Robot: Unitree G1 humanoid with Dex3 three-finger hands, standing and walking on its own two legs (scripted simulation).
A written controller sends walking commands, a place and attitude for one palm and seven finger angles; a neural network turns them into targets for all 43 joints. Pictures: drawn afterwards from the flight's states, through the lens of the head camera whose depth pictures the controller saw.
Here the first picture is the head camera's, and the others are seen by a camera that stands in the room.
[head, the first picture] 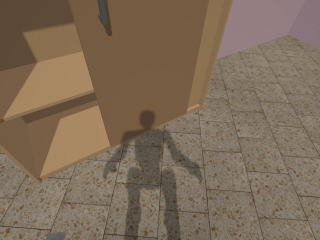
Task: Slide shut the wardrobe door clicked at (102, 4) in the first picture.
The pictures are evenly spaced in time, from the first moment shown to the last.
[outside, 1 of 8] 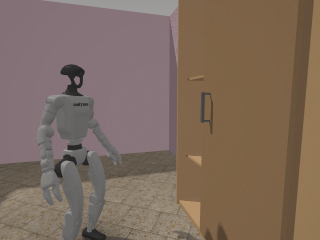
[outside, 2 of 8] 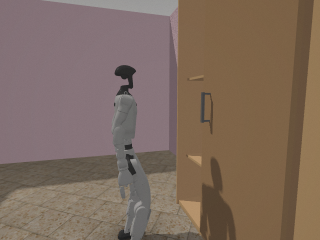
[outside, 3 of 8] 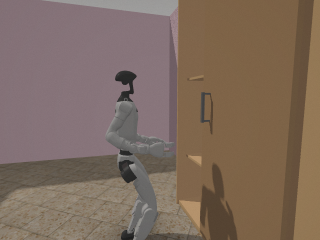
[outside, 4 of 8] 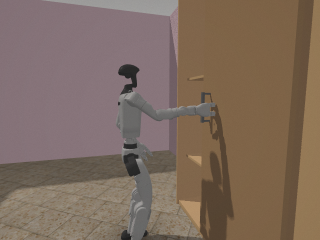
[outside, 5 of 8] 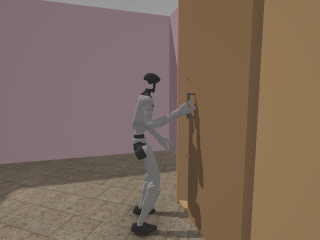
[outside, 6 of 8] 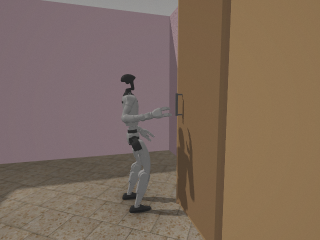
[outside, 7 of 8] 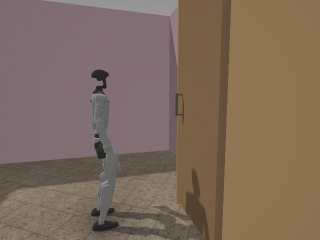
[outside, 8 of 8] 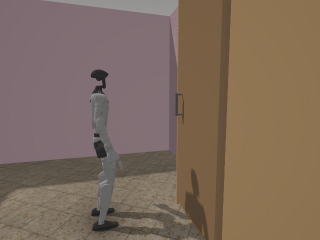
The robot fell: no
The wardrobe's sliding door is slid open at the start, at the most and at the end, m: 0.49 0.49 0.01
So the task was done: yes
